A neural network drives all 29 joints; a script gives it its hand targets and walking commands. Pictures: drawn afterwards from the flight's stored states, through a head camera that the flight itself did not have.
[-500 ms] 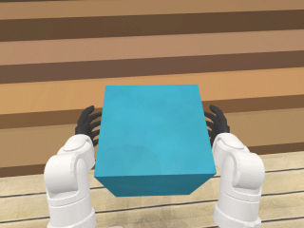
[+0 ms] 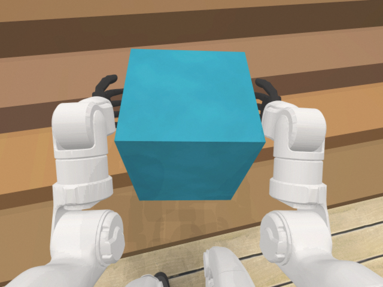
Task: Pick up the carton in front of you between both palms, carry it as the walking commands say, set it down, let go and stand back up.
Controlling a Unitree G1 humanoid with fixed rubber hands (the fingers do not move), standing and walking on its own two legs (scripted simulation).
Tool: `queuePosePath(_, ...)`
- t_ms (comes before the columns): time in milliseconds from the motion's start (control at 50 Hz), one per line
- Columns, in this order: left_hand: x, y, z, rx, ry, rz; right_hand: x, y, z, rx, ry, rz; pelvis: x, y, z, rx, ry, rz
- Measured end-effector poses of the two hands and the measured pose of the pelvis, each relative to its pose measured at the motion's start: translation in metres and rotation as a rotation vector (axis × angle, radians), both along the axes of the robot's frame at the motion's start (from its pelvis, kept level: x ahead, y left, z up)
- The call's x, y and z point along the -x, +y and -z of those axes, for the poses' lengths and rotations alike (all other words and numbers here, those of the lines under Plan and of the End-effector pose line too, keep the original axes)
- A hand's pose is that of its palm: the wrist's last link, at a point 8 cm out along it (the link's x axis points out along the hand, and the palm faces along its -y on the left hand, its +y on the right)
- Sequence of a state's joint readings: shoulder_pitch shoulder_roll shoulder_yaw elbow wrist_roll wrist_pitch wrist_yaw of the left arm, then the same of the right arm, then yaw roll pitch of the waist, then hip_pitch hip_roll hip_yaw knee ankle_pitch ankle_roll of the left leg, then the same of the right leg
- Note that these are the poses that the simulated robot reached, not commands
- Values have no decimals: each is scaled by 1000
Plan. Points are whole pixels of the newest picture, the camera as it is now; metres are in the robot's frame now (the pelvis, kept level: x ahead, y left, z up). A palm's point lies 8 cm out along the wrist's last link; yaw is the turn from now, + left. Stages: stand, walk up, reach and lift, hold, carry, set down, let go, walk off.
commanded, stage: carry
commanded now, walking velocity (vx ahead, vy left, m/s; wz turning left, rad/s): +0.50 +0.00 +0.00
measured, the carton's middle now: (186, 133) +0.40 -0.02 +0.05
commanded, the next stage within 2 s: none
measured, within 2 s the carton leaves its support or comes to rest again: neither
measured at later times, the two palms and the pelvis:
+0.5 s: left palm out of the picture +0.73 +0.13 +0.21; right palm out of the picture +0.79 -0.16 +0.22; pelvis +0.38 -0.08 +0.12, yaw +4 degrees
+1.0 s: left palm out of the picture +1.09 +0.03 +0.50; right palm out of the picture +1.04 -0.27 +0.49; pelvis +0.69 -0.05 +0.31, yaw +1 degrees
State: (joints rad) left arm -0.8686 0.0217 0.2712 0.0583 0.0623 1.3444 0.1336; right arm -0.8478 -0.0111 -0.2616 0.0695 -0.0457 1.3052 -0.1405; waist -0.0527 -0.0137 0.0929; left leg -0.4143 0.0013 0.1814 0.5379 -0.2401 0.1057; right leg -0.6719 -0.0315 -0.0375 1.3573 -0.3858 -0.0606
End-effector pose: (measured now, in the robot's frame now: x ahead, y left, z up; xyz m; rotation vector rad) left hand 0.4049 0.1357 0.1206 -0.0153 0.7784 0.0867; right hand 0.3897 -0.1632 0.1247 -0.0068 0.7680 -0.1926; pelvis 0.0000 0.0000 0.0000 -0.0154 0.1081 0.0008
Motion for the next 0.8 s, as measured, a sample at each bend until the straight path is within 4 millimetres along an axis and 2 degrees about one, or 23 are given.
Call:
queuePosePath(80,-55,-1,-4,30,-57,-25,-55,-1,-5,-21,-60,22,-48,-2,-3,5,14,-8)
queuePosePath(140,-96,-5,-10,52,-110,-44,-98,-5,-12,-33,-116,31,-93,-8,-1,-2,15,-22)
queuePosePath(220,-157,-20,-17,73,-161,-55,-158,-20,-19,-40,-169,40,-164,-22,3,1,4,-48)
queuePosePath(280,-210,-32,-18,64,-162,-55,-213,-33,-20,-43,-169,36,-220,-34,1,23,2,-43)
queuePosePath(340,-254,-31,-21,22,-123,-103,-277,-31,-20,-69,-125,-22,-276,-53,-14,22,-21,-33)
queuePosePath(400,-282,-19,-34,-10,-72,-163,-331,-18,-34,-80,-72,-94,-314,-65,-48,22,-35,-30)
queuePosePath(460,-307,-9,-62,6,-34,-220,-370,-6,-64,-88,-33,-127,-350,-75,-92,16,-30,-47)
queuePosePath(540,-349,3,-117,26,-58,-283,-425,8,-120,-88,-55,-173,-402,-85,-143,-20,-22,-77)
queuePosePath(580,-374,8,-150,14,-96,-300,-455,15,-150,-97,-91,-196,-430,-85,-159,-45,-16,-77)
queuePosePath(640,-417,14,-202,-30,-173,-293,-497,20,-191,-113,-169,-218,-472,-80,-170,-71,-24,-56)
queuePosePath(720,-483,6,-256,-63,-216,-237,-547,10,-232,-99,-217,-193,-531,-68,-180,-92,-39,-48)
queuePosePath(800,-557,-23,-286,-53,-148,-107,-584,-24,-264,-44,-152,-100,-590,-54,-208,-104,-37,-43)
